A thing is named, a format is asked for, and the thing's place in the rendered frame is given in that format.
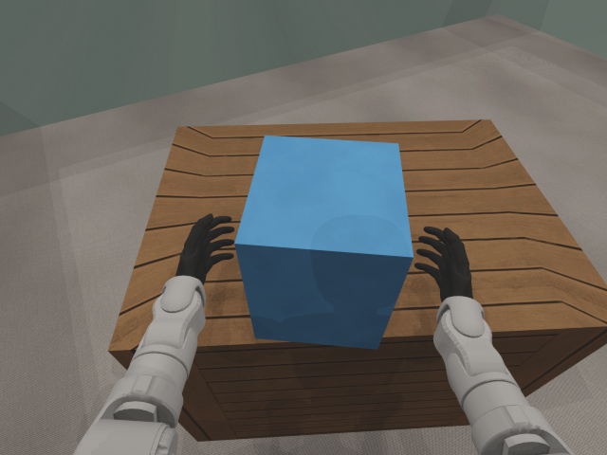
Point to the robot left forearm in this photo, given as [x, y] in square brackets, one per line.
[151, 390]

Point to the pedestal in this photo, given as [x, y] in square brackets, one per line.
[543, 300]

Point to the left robot upper arm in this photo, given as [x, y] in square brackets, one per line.
[124, 437]

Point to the robot right forearm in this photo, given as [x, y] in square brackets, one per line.
[502, 421]

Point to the robot left hand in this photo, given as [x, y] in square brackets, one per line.
[195, 259]

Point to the robot right hand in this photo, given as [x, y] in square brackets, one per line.
[453, 276]

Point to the carton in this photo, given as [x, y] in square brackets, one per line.
[324, 244]

